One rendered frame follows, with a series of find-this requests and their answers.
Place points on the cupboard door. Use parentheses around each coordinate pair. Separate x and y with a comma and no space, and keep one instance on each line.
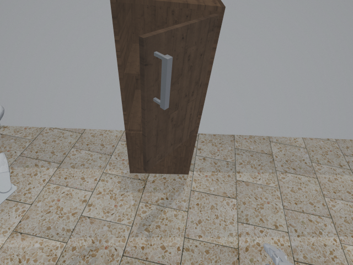
(190,44)

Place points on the robot right hand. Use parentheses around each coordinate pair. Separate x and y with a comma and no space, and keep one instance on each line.
(277,255)

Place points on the robot left hand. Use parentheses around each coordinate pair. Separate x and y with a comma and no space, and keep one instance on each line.
(6,187)

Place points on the handle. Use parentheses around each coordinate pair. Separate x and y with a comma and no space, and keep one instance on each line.
(165,80)

